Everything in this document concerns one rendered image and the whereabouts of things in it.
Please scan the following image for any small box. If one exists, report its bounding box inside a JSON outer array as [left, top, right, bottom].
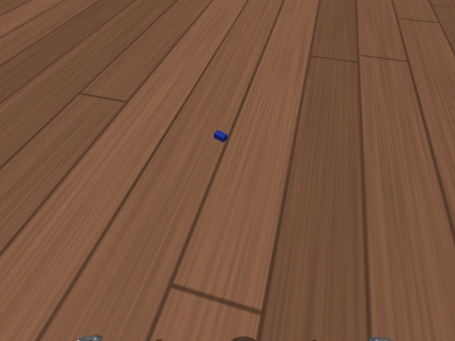
[[214, 130, 228, 143]]

